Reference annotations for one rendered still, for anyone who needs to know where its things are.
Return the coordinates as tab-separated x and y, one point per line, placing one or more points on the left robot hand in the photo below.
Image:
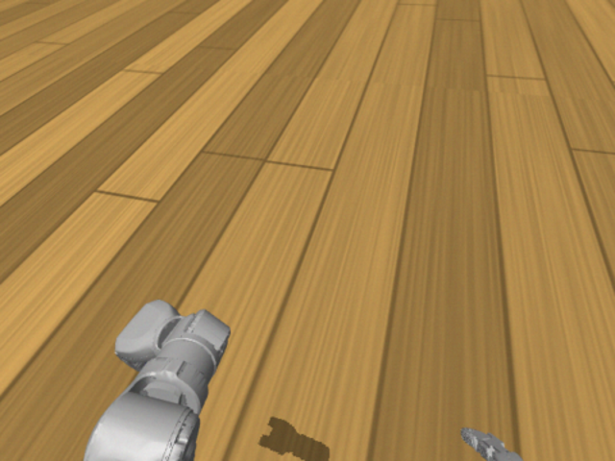
134	344

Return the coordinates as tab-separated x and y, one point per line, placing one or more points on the right robot hand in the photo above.
490	447

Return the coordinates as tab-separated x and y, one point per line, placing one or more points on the left robot arm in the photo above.
156	418

